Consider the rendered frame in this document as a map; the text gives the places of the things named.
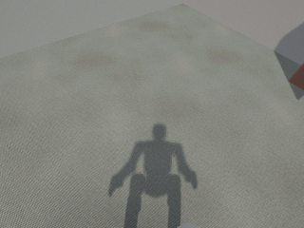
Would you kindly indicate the cupboard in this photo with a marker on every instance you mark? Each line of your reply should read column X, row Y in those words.
column 298, row 78

